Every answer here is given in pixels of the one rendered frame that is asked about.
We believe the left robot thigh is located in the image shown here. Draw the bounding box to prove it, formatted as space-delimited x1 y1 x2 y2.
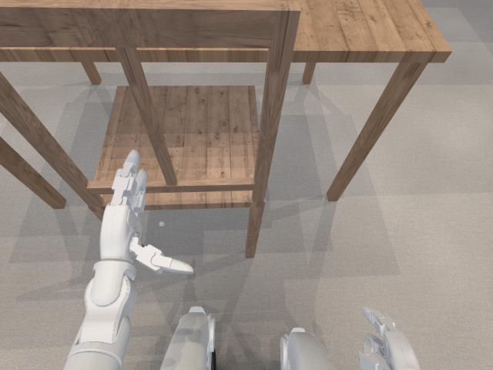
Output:
160 312 215 370

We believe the table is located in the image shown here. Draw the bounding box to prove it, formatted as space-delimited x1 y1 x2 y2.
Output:
0 0 452 209

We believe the robot thigh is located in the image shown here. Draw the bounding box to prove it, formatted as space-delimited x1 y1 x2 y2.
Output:
280 332 336 370
160 312 215 370

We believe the chair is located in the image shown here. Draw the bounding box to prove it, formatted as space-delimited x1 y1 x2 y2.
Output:
0 0 301 258

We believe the left robot forearm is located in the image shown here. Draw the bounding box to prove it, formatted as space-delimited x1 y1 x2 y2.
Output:
63 259 138 370

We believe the left robot hand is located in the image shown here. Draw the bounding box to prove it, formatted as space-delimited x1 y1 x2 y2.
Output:
100 150 193 274

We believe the right robot thigh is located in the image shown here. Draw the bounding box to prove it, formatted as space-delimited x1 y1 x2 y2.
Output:
280 332 336 370

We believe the right robot hand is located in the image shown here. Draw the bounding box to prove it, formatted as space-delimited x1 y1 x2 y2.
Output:
359 306 420 370

